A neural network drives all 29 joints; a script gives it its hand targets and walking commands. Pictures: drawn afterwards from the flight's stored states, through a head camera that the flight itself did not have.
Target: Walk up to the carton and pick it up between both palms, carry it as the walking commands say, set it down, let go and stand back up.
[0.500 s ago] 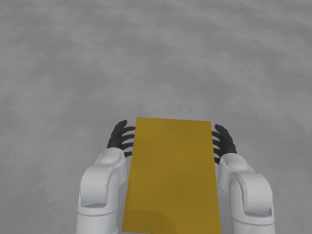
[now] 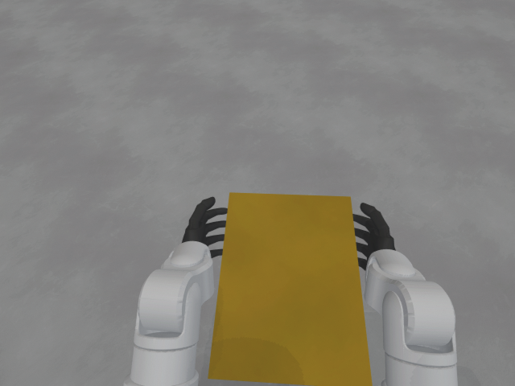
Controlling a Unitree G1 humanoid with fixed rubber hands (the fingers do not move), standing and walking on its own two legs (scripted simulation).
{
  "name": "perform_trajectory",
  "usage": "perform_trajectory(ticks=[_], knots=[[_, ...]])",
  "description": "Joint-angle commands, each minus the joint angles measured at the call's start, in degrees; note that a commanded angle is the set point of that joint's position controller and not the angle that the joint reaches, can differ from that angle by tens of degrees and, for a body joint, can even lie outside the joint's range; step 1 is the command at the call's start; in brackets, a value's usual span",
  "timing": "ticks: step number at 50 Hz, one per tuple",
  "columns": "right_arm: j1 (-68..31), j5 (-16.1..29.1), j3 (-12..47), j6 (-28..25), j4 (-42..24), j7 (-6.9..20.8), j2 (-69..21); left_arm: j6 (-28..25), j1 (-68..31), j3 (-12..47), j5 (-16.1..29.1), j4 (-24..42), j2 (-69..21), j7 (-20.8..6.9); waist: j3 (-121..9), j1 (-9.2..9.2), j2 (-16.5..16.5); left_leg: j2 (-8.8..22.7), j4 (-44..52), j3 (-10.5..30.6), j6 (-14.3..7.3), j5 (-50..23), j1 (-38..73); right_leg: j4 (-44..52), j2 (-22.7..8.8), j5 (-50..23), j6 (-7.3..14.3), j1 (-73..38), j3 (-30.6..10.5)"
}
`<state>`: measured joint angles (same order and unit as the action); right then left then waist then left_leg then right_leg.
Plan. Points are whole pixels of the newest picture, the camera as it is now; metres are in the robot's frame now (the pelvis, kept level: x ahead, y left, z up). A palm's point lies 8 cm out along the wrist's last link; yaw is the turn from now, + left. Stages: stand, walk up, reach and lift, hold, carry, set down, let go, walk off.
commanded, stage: carry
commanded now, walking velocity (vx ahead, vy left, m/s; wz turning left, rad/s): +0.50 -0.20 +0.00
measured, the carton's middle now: (283, 301) +0.25 -0.01 -0.01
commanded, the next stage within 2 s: none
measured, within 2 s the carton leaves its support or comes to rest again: neither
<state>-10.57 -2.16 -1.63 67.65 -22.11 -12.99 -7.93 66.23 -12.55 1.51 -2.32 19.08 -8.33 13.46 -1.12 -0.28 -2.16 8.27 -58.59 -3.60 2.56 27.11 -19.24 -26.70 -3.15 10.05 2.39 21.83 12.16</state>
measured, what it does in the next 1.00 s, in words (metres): walks ahead: left foot, then right foot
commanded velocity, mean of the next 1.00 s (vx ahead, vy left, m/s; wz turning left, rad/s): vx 0.50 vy -0.20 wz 0.00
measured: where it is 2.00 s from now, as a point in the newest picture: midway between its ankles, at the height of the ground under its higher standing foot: (364, 182)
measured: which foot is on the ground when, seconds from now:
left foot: up 0.00-0.24, down 0.26-0.62, up 0.64-0.92, down 0.94-1.00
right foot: down 0.00-0.30, up 0.32-0.56, down 0.58-0.96, up 0.98-1.00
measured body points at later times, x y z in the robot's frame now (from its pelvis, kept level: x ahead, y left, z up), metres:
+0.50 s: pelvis +0.30 -0.10 +0.01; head +0.32 -0.10 +0.46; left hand +0.60 +0.00 +0.09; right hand +0.57 -0.25 +0.08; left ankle +0.24 +0.04 -0.74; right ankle +0.32 -0.25 -0.71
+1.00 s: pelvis +0.61 -0.23 -0.01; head +0.62 -0.22 +0.44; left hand +0.90 -0.11 +0.08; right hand +0.90 -0.36 +0.08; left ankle +0.65 -0.14 -0.74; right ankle +0.45 -0.28 -0.70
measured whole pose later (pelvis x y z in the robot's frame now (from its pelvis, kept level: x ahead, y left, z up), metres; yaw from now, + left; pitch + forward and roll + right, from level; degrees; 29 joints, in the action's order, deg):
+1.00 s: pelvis +0.61 -0.23 -0.01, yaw -2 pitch +4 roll +1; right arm -10.5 -2.5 0.6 66.6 -18.6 -12.7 -7.9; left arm 67.9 -12.0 -0.7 -2.2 19.5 -8.2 13.6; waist -4.3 -1.3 3.1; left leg 2.1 -31.8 -12.5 -3.4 11.8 -23.2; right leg -46.2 -0.3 25.4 1.6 11.1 8.6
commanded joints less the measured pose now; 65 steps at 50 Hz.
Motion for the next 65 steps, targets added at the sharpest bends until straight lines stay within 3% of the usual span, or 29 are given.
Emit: perform_trajectory(ticks=[1,6,10,13,14,15,16,17,19,23,26,28,30,31,32,34,36,40,46,47,48,49,50,52,54,60,62,64,65], knots=[[-19.21,16.19,31.39,-2.1,-6.9,9.66,-57.74,-1.57,-15.71,25.41,15.67,8.27,-60.32,-9.22,-24.1,-1.35,9.03,-0.91,-2.37,1.37,-1.54,-3.62,-17.45,8.19,-13.58,-24.03,8.33,-34.74,-16.9],[-16.96,14.0,29.56,-3.7,-6.67,8.64,-57.27,-1.95,-16.18,26.31,16.57,9.4,-58.89,-9.83,-19.97,-1.36,9.22,-3.9,15.75,-2.68,-1.5,-7.02,-13.81,12.56,-13.22,-18.65,10.08,-30.81,-12.27],[-16.06,12.56,27.65,-2.44,-5.86,8.44,-54.11,-0.38,-15.44,26.64,15.76,8.19,-56.71,-9.16,-16.45,-1.16,9.5,-6.18,28.05,-6.14,-3.21,-15.32,-6.16,11.0,-9.88,-18.68,6.55,-26.33,-6.67],[-14.2,12.17,26.37,-1.24,-3.18,8.51,-52.32,1.01,-16.81,26.89,15.0,7.27,-54.62,-8.56,-18.97,1.05,4.76,-4.67,35.14,-6.19,-5.68,-17.39,15.49,-2.56,-5.45,-20.93,2.32,-14.6,-1.69],[-13.4,11.7,25.2,-1.05,-1.85,8.22,-51.23,1.59,-17.85,27.3,15.02,7.3,-54.33,-8.61,-20.25,2.27,-1.42,2.29,37.49,5.83,-8.78,-10.64,24.57,-14.84,-3.05,-19.31,-0.42,-4.63,-0.41],[-14.51,12.13,24.34,-1.21,-1.11,8.09,-50.68,2.02,-19.81,27.88,15.45,8.51,-53.93,-8.55,-20.94,2.73,-16.13,15.62,42.82,30.64,-16.13,-9.89,32.23,-32.73,3.02,-1.45,-3.56,10.81,-2.13],[-17.8,12.8,25.72,-1.22,-2.53,7.93,-51.22,1.85,-19.97,26.84,15.35,7.14,-54.13,-8.67,-19.39,1.55,-14.13,19.96,44.51,36.26,-19.06,-17.33,31.5,-45.66,3.39,16.72,-3.1,18.79,-9.98],[-18.55,13.07,26.02,-1.13,-3.12,7.94,-52.63,1.7,-18.73,26.59,15.75,6.03,-55.53,-8.83,-19.17,1.53,-5.69,18.66,42.57,29.53,-17.89,-27.12,28.97,-47.11,-0.92,14.56,-2.09,18.42,-14.76],[-20.75,15.13,28.07,-1.83,-3.71,8.81,-57.03,0.4,-18.09,25.99,15.68,6.11,-58.0,-9.28,-16.21,1.25,-0.53,16.2,43.37,18.47,-13.22,-34.08,25.91,-34.27,-4.99,10.3,-2.25,18.06,-16.59],[-20.66,16.64,29.51,-3.11,-6.51,9.44,-57.79,-1.62,-15.16,24.56,13.5,6.04,-59.63,-8.43,-14.83,1.41,-6.06,10.18,45.96,3.06,-7.81,-34.69,21.22,-10.03,-0.84,8.49,-2.91,7.26,-6.57],[-19.84,16.3,29.07,-3.26,-8.61,9.23,-55.66,-1.87,-15.44,25.57,13.9,8.01,-58.48,-7.97,-15.9,1.4,-10.01,7.95,44.66,-2.31,-5.11,-31.65,21.41,-0.29,1.06,0.19,-2.72,1.41,-2.29],[-18.42,15.41,28.57,-2.38,-8.03,8.87,-53.8,-1.12,-15.33,26.09,14.15,8.41,-56.86,-7.86,-17.34,0.79,-8.35,6.32,39.73,-6.28,-2.94,-28.87,19.72,5.87,0.94,-5.86,-2.05,-6.62,0.84],[-16.68,14.06,28.28,-1.07,-6.25,8.67,-51.97,0.05,-13.8,25.53,14.23,6.89,-55.5,-7.82,-21.98,-0.69,-0.59,1.39,23.39,-10.77,-1.15,-27.37,10.99,8.17,0.19,-4.63,0.29,-23.22,0.75],[-17.86,14.24,29.3,-0.58,-7.25,9.06,-51.26,-0.16,-12.83,24.17,13.11,6.08,-54.71,-7.66,-25.99,-2.35,12.82,-2.62,8.69,-11.2,1.37,-18.66,-1.63,7.73,-10.82,-6.18,6.26,-34.38,-16.14],[-20.02,15.1,29.96,-0.51,-7.84,9.46,-52.15,-0.32,-12.93,23.43,13.09,5.91,-55.25,-7.76,-24.15,-2.68,23.34,-7.09,-2.69,-7.96,0.97,5.3,-16.44,9.11,-16.78,-17.51,11.24,-38.87,-27.13],[-19.92,16.14,31.3,-1.27,-7.31,9.74,-55.9,-0.99,-13.94,24.61,14.33,7.39,-58.23,-8.42,-25.15,-1.87,14.18,-2.94,-8.24,0.55,-1.6,4.3,-21.42,5.33,-16.56,-33.89,11.26,-40.27,-22.3],[-19.14,16.19,31.0,-2.01,-6.55,9.65,-57.12,-1.55,-15.62,24.7,15.28,7.64,-59.78,-8.93,-23.02,-1.52,9.76,-1.7,1.36,0.38,-1.43,-2.03,-19.46,7.8,-13.79,-27.44,8.49,-36.64,-17.17],[-17.4,14.22,29.33,-3.5,-6.33,8.71,-57.2,-1.93,-16.81,25.88,16.53,9.06,-59.02,-9.7,-20.29,-1.47,9.81,-4.31,15.23,-2.97,-1.24,-6.38,-15.18,11.36,-13.0,-22.48,9.59,-33.39,-12.41],[-15.22,12.17,26.58,-1.85,-4.44,8.39,-52.95,0.36,-16.58,26.91,15.59,7.19,-55.66,-8.76,-18.12,0.29,7.2,-6.04,35.14,-7.85,-4.74,-19.21,7.35,2.41,-7.21,-23.13,3.76,-21.11,-2.23],[-14.11,12.1,26.17,-1.55,-3.27,8.34,-52.37,0.8,-17.25,27.02,15.26,6.97,-54.82,-8.64,-20.47,1.22,5.12,-4.51,35.2,-5.4,-5.99,-17.6,18.33,-4.78,-5.23,-22.75,1.91,-14.04,-1.15],[-13.71,11.54,24.82,-1.4,-2.15,8.03,-50.92,1.43,-18.23,27.43,15.34,7.08,-54.58,-8.73,-21.48,2.35,-3.37,4.7,38.2,9.98,-9.66,-11.82,26.51,-19.13,-2.13,-17.82,-0.54,-3.25,0.0],[-15.37,12.24,24.2,-1.6,-1.49,7.99,-50.64,1.77,-20.24,27.8,15.77,8.06,-54.33,-8.67,-20.97,2.49,-18.65,17.21,43.59,33.73,-17.13,-15.33,34.14,-36.6,4.86,9.02,-2.85,14.26,-2.81],[-18.14,12.84,25.79,-1.51,-3.12,7.84,-51.19,1.61,-19.45,26.5,15.49,6.38,-54.41,-8.79,-21.08,1.25,-12.57,19.98,43.23,35.14,-19.01,-20.79,32.12,-47.62,2.08,16.8,-2.05,18.59,-11.73],[-19.77,13.97,26.67,-1.84,-3.17,8.35,-55.06,0.86,-18.49,26.27,16.13,5.27,-57.3,-9.15,-19.1,1.46,-0.74,17.26,41.38,22.14,-15.95,-36.88,28.41,-43.2,-3.18,11.05,-1.55,18.45,-16.51],[-20.62,15.86,28.47,-2.57,-4.27,9.14,-57.97,-0.63,-17.45,25.22,15.28,5.77,-58.57,-9.24,-16.24,1.06,-1.59,14.04,43.42,12.1,-10.29,-36.89,24.85,-26.64,-4.51,9.74,-2.07,14.92,-15.05],[-20.0,16.43,29.14,-3.58,-9.0,9.36,-55.42,-2.18,-15.21,25.39,13.84,7.75,-58.56,-8.06,-16.24,1.42,-9.7,7.87,44.14,-2.71,-5.27,-32.54,21.86,-0.04,1.25,-0.24,-2.49,0.81,-2.35],[-18.8,15.59,28.7,-2.59,-8.43,9.04,-53.68,-1.36,-15.13,25.83,14.07,8.09,-57.11,-7.93,-18.13,0.64,-7.26,5.56,38.24,-7.11,-3.08,-30.04,19.22,6.35,1.11,-6.24,-1.59,-8.46,1.01],[-17.53,14.39,28.75,-1.15,-6.74,8.94,-51.62,-0.25,-13.04,24.94,13.76,6.2,-55.74,-7.77,-23.01,-1.49,1.77,0.58,20.33,-11.08,-0.81,-27.68,7.86,8.4,-1.52,-3.77,1.7,-26.52,-2.39],[-19.48,15.0,29.95,-0.86,-8.26,9.39,-51.35,-0.66,-12.23,23.05,12.4,5.55,-54.98,-7.67,-26.91,-2.8,16.99,-3.98,4.92,-10.83,1.51,-14.77,-5.86,6.96,-12.87,-11.8,8.21,-37.52,-20.34]])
